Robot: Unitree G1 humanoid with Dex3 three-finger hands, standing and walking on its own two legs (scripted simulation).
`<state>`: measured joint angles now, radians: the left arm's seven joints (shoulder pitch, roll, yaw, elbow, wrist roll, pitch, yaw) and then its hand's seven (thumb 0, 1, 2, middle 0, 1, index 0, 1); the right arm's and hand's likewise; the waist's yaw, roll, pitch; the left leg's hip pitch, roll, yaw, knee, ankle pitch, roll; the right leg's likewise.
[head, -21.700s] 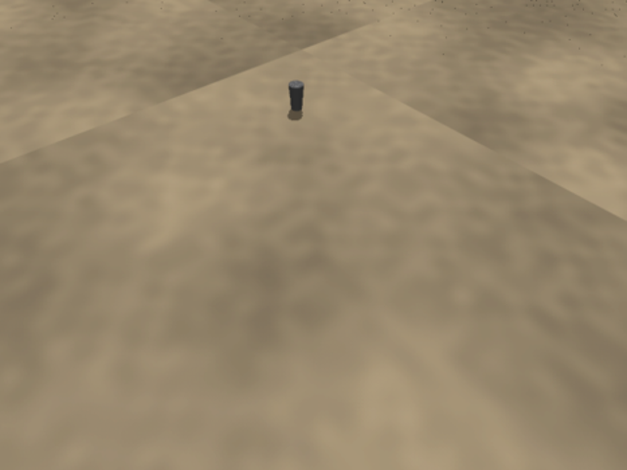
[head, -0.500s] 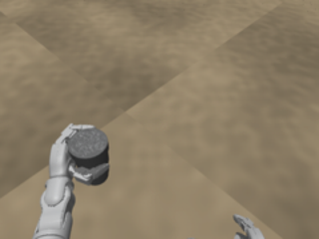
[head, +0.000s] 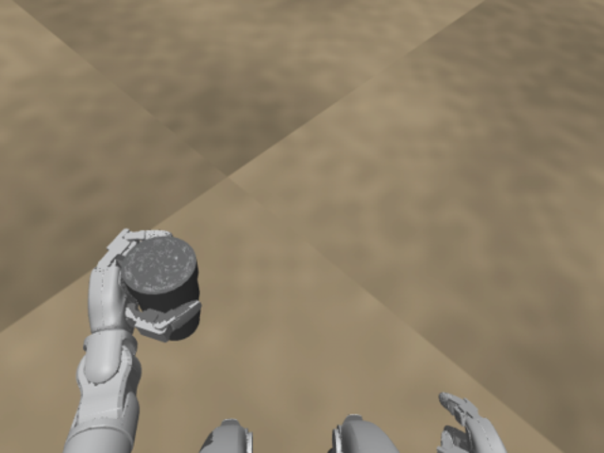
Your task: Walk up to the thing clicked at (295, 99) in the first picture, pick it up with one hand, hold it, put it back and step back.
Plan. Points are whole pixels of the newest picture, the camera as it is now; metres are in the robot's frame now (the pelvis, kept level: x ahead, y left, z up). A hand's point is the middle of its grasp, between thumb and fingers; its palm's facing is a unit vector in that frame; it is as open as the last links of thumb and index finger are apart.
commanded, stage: crouch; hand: left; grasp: from the side
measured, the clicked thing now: (169, 295) +0.33 +0.17 -0.02
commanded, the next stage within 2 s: lower in 1.54 s
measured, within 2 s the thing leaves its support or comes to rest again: neither
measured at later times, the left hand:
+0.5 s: hand (187, 333) +0.35 +0.20 -0.25, palm faces +0.14 -0.99 -0.03, open 11.4 cm
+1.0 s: hand (196, 350) +0.37 +0.21 -0.41, palm faces +0.19 -0.98 -0.03, open 11.4 cm
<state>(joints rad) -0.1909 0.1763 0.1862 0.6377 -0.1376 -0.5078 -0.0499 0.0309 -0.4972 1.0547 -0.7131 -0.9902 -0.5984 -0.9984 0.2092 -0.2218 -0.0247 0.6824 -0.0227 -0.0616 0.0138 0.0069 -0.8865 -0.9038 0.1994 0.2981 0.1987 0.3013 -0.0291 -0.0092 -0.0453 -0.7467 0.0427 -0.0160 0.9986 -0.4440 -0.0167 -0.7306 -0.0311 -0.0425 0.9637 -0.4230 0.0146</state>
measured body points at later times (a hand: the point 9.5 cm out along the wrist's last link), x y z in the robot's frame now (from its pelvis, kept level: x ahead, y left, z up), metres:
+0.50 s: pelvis -0.04 +0.00 -0.20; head +0.14 +0.02 +0.21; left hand +0.34 +0.25 -0.24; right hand +0.09 -0.27 -0.34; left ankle +0.03 +0.13 -0.68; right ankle +0.03 -0.13 -0.68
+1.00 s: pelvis -0.07 +0.00 -0.35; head +0.14 +0.04 +0.04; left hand +0.35 +0.26 -0.41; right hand +0.03 -0.27 -0.48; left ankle +0.03 +0.13 -0.68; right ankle +0.03 -0.13 -0.68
